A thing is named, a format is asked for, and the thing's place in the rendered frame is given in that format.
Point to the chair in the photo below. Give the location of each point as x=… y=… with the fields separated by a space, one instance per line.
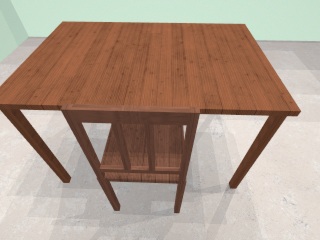
x=145 y=144

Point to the table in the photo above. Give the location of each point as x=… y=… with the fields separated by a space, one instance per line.
x=218 y=67

